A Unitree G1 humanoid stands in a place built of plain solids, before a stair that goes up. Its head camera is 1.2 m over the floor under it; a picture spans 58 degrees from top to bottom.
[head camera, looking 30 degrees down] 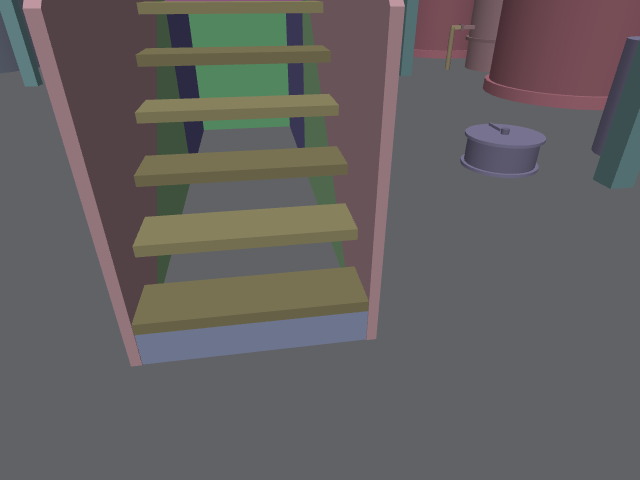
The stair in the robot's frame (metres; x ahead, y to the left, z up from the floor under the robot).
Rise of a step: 0.19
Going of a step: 0.22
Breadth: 0.93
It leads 9 degrees to the left of straight ahead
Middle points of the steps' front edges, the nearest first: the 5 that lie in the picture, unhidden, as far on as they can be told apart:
1.22 0.24 0.19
1.43 0.27 0.38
1.64 0.30 0.58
1.86 0.34 0.77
2.07 0.37 0.96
